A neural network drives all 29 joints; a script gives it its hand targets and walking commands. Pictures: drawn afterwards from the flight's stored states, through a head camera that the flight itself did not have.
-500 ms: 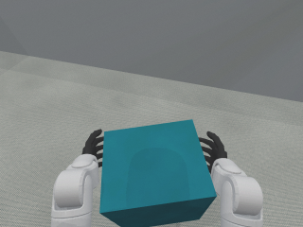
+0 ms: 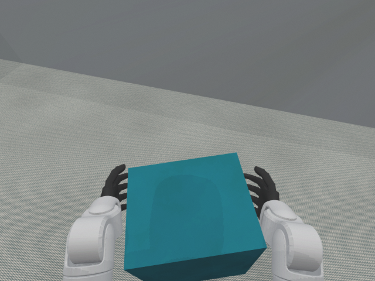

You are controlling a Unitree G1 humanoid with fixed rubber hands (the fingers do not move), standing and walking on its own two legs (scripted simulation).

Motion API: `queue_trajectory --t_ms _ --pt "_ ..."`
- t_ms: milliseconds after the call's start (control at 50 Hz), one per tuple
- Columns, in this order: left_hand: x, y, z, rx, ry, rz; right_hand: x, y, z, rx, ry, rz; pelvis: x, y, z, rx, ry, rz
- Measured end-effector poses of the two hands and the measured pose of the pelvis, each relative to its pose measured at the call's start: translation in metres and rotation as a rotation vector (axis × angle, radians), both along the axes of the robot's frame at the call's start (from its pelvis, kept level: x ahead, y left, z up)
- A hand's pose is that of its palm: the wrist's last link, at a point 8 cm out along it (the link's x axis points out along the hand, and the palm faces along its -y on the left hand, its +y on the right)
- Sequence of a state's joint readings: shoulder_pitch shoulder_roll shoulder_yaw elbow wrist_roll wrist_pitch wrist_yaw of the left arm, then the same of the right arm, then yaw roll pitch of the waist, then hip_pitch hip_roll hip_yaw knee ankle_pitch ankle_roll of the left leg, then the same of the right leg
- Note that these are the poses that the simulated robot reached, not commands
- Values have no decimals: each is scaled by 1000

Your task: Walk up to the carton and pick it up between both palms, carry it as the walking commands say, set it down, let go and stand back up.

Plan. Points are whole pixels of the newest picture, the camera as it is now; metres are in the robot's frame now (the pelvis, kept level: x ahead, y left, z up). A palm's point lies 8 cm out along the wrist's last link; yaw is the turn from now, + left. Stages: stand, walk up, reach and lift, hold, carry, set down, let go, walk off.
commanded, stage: carry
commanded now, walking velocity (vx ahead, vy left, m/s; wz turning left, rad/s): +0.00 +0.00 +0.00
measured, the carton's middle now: (192, 226) +0.24 +0.00 +0.01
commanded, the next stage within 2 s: none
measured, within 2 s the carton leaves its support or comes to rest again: neither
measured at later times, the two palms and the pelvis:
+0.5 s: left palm (117, 180) +0.32 +0.16 +0.05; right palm (255, 181) +0.33 -0.14 +0.05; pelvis +0.05 +0.00 -0.01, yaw +1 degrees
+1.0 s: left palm (122, 198) +0.29 +0.14 +0.03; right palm (263, 199) +0.29 -0.15 +0.03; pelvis +0.03 -0.02 -0.01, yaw +1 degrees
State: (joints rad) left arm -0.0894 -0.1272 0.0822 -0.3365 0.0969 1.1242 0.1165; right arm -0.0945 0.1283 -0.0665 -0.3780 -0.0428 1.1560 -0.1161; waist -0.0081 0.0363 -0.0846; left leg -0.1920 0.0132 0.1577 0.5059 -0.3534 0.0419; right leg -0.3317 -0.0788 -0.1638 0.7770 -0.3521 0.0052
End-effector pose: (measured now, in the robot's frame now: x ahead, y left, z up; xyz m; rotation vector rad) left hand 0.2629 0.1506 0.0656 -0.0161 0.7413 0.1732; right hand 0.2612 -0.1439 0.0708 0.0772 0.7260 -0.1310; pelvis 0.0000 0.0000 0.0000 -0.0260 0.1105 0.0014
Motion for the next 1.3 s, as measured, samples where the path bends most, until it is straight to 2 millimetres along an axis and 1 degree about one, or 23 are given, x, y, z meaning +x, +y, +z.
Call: queue_trajectory --t_ms 40,100,160,220,320,380,440,520,580,660,760,900,1300 --pt "7 0 3 -1 -31 -7 5 0 3 -1 -31 -6 4 0 -4 -23 -4 -13" --pt "18 -5 -5 -19 -37 -5 13 -5 -2 -23 -37 -3 12 -4 -12 -5 -17 -23" --pt "28 -11 -15 1 -22 -18 23 -11 -15 -8 -22 -7 25 -8 -21 -2 -33 -9" --pt "37 -12 -29 27 38 -22 33 -13 -34 10 37 -3 34 -9 -21 -3 -35 7" --pt "43 -6 -36 12 47 -6 45 -6 -36 -8 46 15 42 -7 -16 15 -32 7" --pt "49 0 -33 12 24 8 55 0 -33 -7 24 29 48 -5 -13 18 -22 7" --pt "55 4 -25 17 -17 24 63 4 -28 1 -18 39 51 -4 -12 20 -14 9" --pt "59 6 -16 22 -47 29 68 6 -22 4 -49 45 55 -3 -11 22 -12 13" --pt "60 6 -15 25 -52 23 68 6 -21 -2 -53 46 57 -2 -11 23 -14 17" --pt "60 5 -23 28 -45 18 67 5 -29 -7 -47 49 56 -3 -15 23 -19 18" --pt "52 1 -29 31 -37 16 59 1 -35 -4 -39 48 50 -6 -17 21 -28 21" --pt "36 -5 -33 33 -24 15 43 -6 -39 -4 -26 49 39 -13 -16 28 -46 21" --pt "-2 -21 -28 31 -32 13 6 -22 -32 -18 -34 58 -1 -30 -9 37 -92 25"
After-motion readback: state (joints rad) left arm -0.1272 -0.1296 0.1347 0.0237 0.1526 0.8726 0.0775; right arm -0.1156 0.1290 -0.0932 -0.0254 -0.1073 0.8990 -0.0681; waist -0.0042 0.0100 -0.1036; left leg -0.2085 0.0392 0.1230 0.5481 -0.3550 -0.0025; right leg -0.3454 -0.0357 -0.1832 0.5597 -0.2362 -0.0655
